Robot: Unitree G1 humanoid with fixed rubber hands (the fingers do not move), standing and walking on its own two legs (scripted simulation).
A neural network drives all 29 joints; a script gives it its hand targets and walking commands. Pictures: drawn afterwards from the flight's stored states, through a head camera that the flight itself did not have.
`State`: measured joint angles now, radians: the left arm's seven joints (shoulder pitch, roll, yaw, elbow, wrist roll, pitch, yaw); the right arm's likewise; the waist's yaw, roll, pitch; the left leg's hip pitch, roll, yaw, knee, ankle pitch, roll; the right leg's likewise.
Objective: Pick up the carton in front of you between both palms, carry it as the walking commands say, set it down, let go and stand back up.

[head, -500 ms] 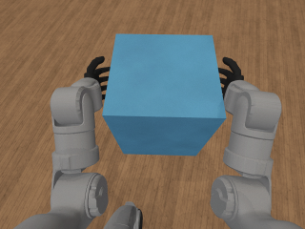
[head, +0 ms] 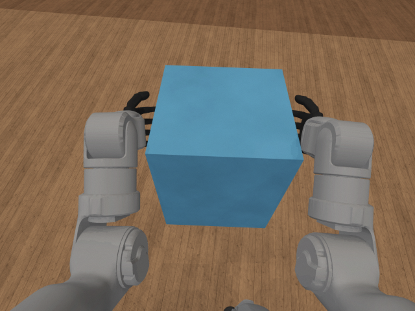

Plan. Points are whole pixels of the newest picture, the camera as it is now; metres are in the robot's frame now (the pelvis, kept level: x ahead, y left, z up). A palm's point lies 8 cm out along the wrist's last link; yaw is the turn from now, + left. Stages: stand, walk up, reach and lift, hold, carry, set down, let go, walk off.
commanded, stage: carry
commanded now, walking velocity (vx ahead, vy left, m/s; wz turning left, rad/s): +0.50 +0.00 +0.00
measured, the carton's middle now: (219, 153) +0.40 -0.01 +0.10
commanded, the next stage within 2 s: none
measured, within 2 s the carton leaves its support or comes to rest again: neither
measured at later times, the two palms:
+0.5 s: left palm (147, 26) +0.68 +0.16 +0.21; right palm (276, 36) +0.66 -0.14 +0.21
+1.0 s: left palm out of the picture +0.95 +0.17 +0.25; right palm out of the picture +0.98 -0.12 +0.25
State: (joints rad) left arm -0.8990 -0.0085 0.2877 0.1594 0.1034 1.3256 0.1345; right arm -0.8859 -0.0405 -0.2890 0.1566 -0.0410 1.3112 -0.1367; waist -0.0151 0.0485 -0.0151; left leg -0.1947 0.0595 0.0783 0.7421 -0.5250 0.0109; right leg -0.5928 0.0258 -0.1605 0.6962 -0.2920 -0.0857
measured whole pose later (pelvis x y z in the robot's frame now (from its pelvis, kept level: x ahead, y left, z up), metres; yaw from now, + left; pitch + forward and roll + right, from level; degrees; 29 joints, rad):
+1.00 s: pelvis +0.58 +0.00 +0.10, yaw +1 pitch +5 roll +0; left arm -0.83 0.01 0.24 0.08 0.02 1.34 0.16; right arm -0.88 -0.02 -0.31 0.11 -0.07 1.34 -0.13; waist 0.09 0.00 0.01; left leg -0.73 0.03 0.04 1.09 -0.40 0.04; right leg -0.31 0.00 -0.12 0.50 -0.40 -0.07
